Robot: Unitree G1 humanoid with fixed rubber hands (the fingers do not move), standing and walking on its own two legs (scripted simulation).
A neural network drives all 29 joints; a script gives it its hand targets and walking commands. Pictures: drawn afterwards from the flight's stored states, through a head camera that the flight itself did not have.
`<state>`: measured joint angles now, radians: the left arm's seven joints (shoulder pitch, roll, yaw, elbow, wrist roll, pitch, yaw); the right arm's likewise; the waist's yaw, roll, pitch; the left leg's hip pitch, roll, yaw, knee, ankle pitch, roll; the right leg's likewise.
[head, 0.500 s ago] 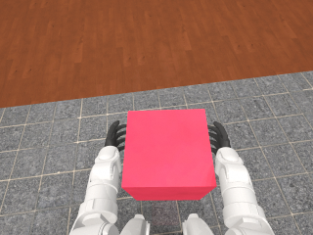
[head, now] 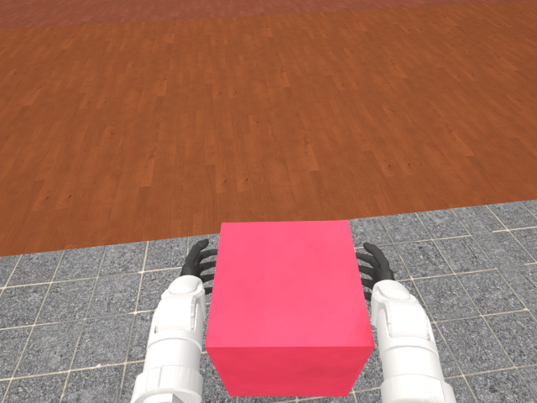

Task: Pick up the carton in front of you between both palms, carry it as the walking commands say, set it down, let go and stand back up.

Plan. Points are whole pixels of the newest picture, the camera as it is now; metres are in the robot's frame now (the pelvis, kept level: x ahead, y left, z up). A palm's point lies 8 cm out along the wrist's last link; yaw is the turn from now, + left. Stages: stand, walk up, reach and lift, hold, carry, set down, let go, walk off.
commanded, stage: reach and lift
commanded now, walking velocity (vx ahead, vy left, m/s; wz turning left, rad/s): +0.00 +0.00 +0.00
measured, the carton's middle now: (286, 312) +0.29 +0.00 -0.05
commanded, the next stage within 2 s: hold in 0.88 s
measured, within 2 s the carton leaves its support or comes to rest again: neither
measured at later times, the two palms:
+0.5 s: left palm (191, 278) +0.30 +0.15 +0.04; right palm (382, 283) +0.30 -0.15 +0.03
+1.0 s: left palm (188, 274) +0.30 +0.15 +0.05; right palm (385, 279) +0.29 -0.15 +0.05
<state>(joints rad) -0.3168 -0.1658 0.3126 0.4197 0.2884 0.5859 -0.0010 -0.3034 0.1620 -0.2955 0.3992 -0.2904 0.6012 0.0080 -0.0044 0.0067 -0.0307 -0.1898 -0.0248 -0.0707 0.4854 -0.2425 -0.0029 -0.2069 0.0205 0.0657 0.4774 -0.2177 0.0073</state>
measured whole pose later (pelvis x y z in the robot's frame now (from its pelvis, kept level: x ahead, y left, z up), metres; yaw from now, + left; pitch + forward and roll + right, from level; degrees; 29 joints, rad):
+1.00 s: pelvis +0.01 +0.00 +0.01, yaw +0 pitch -7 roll +0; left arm -0.24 -0.15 0.21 0.22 0.25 0.71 0.00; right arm -0.23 0.14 -0.19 0.20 -0.26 0.73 0.00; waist 0.00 0.01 0.02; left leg -0.04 -0.02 -0.07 0.35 -0.20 0.00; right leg -0.06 0.02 0.07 0.35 -0.18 0.01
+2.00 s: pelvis +0.27 +0.03 -0.01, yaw +2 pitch +5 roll +0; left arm 0.01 -0.13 0.05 -0.50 0.02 1.21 0.16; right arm 0.03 0.13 -0.06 -0.51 -0.02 1.20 -0.14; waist 0.04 -0.03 -0.17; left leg -0.54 0.08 0.19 0.55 -0.16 0.00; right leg 0.00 -0.07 -0.18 0.33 -0.39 0.04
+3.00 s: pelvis +0.95 +0.08 -0.02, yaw +2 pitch +3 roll +0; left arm -0.08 -0.13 0.07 -0.59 0.01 1.20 0.15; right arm -0.06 0.12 -0.06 -0.61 -0.02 1.21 -0.15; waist 0.00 -0.01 -0.10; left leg -0.54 0.07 0.21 0.54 -0.09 0.04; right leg 0.09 -0.06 -0.22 0.35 -0.47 0.04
